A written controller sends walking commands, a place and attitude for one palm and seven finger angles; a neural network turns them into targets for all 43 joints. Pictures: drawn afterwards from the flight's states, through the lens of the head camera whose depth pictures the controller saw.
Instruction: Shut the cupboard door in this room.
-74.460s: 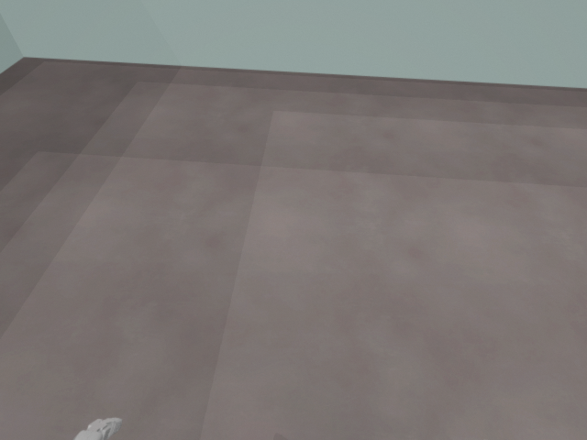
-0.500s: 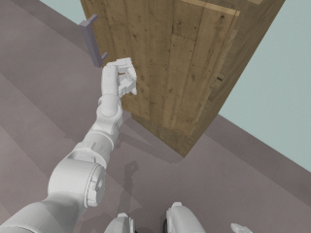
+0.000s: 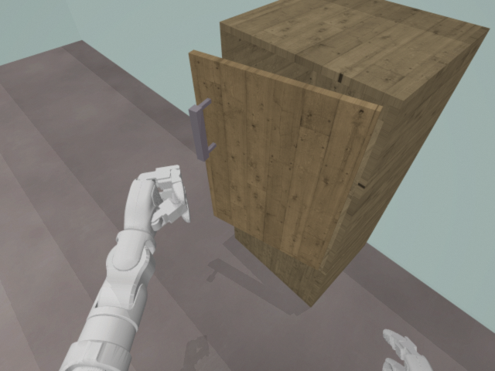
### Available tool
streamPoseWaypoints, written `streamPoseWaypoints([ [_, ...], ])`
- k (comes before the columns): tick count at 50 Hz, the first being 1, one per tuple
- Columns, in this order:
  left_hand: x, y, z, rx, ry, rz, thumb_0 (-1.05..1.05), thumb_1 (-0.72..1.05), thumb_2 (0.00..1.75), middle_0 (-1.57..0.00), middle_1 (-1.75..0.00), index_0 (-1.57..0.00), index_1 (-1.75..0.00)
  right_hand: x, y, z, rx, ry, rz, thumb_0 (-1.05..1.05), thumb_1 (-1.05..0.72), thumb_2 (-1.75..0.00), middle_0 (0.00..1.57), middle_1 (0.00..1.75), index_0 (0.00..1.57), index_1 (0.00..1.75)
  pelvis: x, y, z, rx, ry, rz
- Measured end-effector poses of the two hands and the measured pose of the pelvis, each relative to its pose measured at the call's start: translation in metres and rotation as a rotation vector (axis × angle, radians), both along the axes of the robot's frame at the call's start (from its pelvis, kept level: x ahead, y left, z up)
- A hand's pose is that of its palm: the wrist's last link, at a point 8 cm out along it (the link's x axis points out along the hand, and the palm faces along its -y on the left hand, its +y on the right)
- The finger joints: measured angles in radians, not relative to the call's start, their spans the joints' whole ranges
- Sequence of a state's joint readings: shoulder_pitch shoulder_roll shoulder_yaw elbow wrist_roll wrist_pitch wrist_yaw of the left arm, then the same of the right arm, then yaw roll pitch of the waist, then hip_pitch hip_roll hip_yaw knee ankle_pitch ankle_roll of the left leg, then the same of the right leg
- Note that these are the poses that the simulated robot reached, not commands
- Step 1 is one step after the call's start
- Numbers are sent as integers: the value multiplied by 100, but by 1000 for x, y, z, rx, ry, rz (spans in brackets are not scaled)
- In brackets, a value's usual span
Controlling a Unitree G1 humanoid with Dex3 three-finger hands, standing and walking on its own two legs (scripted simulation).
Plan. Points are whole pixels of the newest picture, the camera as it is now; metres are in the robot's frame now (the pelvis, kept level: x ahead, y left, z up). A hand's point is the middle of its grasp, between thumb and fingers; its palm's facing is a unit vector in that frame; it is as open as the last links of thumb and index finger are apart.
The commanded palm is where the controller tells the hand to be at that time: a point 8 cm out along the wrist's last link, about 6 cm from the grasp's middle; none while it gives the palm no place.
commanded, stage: draw the hand back to the body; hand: left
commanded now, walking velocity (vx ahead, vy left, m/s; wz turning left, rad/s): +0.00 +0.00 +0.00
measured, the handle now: (204, 130) +0.64 +0.12 +0.02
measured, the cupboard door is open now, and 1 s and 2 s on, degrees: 14 14 14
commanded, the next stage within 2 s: step back with the hand held close in 1.06 s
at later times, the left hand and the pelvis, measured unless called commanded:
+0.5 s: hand (53, 243) +0.25 +0.25 +0.16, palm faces +0.31 -0.90 -0.31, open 4.7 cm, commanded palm +0.20 +0.29 +0.18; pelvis +0.03 +0.02 +0.03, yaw +2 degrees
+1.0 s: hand out of the picture +0.20 +0.29 +0.18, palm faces +0.47 -0.80 -0.37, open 7.4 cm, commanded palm +0.15 +0.32 +0.20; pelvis +0.02 +0.02 +0.03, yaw +2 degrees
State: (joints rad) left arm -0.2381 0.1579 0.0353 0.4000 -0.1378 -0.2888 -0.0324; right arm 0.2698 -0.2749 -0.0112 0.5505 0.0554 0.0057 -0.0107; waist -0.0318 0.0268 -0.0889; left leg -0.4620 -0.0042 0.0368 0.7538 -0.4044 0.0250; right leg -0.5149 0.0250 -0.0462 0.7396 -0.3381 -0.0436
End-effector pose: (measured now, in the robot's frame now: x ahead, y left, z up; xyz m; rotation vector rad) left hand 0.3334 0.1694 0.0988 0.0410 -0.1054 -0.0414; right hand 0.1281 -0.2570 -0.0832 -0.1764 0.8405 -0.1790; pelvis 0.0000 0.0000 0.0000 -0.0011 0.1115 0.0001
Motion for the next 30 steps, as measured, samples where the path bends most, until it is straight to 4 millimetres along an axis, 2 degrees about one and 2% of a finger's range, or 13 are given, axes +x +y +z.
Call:
streamPoseWaypoints([
  [7,-44,31,14,128,66,72,1,89,90,-116,-133,-115,-134,54,30,31,20,-132,28,1,-91,-90,20,29,20,30,9,7,14,1,-81,4],
  [13,-73,66,34,174,69,192,2,89,90,-101,-117,-101,-118,79,62,43,36,-168,116,1,-91,-90,20,29,20,30,15,14,23,-6,-132,23],
  [21,-107,101,63,236,34,312,1,89,90,-80,-94,-79,-94,85,87,40,67,-160,173,1,-90,-90,20,30,20,30,24,22,28,-10,-160,28],
  [30,-147,143,87,342,18,459,1,89,90,-55,-67,-55,-68,74,80,32,50,-117,163,2,-90,-90,20,30,20,30,27,26,30,-14,-169,30],
])
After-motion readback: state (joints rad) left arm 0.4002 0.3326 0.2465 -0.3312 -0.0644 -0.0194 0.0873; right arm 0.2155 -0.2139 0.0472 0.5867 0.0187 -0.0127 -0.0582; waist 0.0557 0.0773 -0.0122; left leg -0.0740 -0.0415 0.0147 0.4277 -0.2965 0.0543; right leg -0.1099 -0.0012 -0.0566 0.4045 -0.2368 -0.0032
